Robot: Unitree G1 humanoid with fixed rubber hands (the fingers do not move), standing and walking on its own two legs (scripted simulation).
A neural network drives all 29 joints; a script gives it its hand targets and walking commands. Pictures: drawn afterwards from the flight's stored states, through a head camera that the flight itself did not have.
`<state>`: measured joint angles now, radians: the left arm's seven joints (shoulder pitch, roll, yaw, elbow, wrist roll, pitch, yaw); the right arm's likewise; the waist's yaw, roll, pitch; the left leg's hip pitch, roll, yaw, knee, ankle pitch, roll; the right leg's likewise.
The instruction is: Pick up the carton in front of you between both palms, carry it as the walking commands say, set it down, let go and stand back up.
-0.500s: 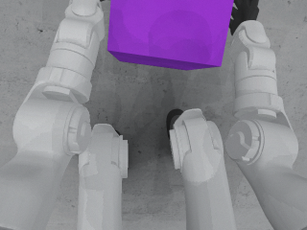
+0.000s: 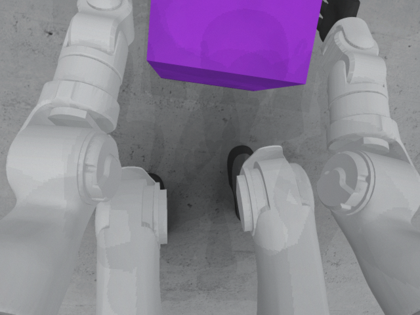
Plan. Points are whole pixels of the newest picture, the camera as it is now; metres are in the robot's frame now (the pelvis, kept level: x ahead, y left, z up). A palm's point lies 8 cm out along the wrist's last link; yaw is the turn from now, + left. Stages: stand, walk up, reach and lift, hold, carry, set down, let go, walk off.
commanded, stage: set down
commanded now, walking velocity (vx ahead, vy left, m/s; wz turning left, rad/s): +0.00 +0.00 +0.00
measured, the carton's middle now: (224, 19) +0.52 -0.10 -0.25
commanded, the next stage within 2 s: let go in 1.44 s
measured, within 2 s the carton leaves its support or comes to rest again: neither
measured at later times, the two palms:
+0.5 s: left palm out of the picture +0.58 +0.08 -0.17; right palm (367, 11) +0.50 -0.30 -0.17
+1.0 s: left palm out of the picture +0.59 +0.08 +0.00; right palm out of the picture +0.50 -0.30 +0.00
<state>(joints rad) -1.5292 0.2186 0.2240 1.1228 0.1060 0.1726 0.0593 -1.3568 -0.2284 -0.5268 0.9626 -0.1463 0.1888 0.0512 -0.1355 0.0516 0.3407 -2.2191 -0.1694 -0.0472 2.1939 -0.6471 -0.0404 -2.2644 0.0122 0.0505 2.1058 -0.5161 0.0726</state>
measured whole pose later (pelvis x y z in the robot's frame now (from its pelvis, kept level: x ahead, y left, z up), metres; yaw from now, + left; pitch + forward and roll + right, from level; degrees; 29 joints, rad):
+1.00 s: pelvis +0.00 -0.01 +0.10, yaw -1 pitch +46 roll +0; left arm -1.38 0.34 0.13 0.98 -0.04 0.22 0.09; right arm -1.21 -0.27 -0.36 0.85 0.08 0.17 -0.07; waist -0.14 0.04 0.04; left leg -2.05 -0.08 -0.04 1.81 -0.58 -0.04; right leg -2.11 0.01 0.02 1.74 -0.43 0.02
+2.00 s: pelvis +0.09 -0.04 +0.35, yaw -2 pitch +27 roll +1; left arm -0.33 0.13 0.17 0.58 0.09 0.07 0.05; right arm -0.24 -0.22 -0.15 0.54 -0.01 0.05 0.11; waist -0.09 -0.01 -0.05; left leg -0.88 -0.02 -0.08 0.75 -0.34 -0.04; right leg -0.96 0.03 0.03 0.74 -0.25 -0.02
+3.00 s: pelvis +0.14 -0.02 +0.38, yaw -7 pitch +2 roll -1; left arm 0.32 0.25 0.04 0.64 0.03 -0.03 0.00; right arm 0.27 -0.29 -0.04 0.54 -0.05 0.01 -0.03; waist -0.01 0.05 -0.04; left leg -0.19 0.04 0.01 0.56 -0.39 -0.01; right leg -0.29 0.07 0.09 0.54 -0.29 0.00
